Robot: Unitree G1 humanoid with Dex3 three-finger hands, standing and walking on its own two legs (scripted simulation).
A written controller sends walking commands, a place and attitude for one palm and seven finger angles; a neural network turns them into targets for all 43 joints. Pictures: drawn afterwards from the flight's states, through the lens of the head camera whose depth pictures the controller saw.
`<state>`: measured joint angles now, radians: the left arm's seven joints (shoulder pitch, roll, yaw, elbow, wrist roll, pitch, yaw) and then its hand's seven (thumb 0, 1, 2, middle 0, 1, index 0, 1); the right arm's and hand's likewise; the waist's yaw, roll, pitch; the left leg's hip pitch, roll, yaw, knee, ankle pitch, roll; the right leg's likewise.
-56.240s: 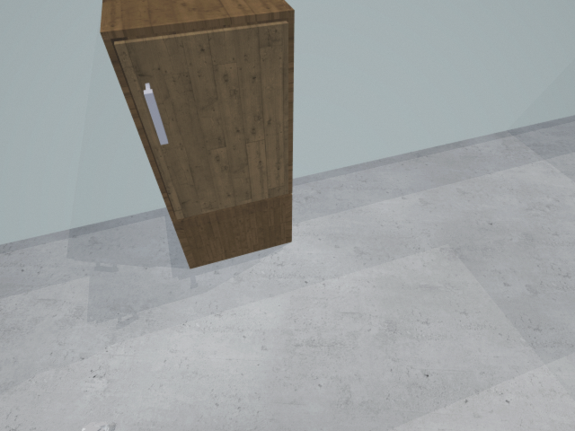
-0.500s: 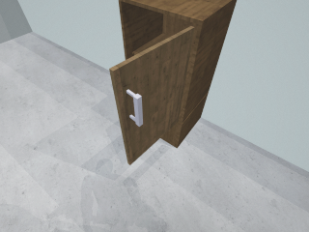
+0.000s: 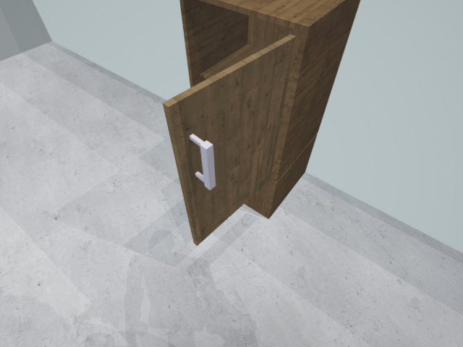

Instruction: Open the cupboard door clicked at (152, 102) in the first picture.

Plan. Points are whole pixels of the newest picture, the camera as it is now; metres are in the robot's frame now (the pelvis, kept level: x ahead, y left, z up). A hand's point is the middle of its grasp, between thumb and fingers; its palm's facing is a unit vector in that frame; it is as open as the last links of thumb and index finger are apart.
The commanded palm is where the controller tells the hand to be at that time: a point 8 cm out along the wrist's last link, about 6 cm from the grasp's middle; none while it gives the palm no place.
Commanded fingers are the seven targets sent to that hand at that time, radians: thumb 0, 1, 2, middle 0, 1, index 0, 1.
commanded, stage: look to check the result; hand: left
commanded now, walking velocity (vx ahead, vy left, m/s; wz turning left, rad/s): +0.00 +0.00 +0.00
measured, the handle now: (202, 162) +0.51 +0.10 -0.02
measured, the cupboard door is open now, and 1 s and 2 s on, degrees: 83 83 83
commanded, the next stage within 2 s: stand and wait in 0.18 s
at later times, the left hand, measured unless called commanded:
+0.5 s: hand out of the picture +0.03 +0.18 -0.17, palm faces +0.02 -0.97 -0.23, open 7.4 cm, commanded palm none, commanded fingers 0.00 0.90 0.90 -0.20 -0.30 -0.20 -0.30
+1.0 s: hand out of the picture +0.04 +0.18 -0.17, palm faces +0.01 -0.97 -0.24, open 7.4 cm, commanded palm none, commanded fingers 0.00 0.90 0.90 -0.20 -0.30 -0.20 -0.30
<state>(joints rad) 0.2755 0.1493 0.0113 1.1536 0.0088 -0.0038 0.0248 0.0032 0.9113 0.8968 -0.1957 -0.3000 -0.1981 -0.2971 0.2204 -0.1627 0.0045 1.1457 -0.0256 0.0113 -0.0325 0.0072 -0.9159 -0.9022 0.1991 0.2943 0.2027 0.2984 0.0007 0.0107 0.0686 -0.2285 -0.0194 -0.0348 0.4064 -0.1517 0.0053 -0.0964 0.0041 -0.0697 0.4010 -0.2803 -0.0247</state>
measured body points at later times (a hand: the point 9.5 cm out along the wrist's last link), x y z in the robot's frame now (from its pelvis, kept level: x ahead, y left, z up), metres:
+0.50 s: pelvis +0.01 -0.01 +0.00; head +0.03 -0.02 +0.45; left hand +0.03 +0.23 -0.15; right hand +0.04 -0.24 -0.16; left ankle +0.04 +0.12 -0.74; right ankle -0.04 -0.10 -0.74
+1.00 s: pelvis +0.02 -0.01 +0.00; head +0.04 -0.02 +0.45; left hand +0.04 +0.23 -0.15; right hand +0.05 -0.26 -0.16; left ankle +0.04 +0.12 -0.74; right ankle -0.04 -0.10 -0.74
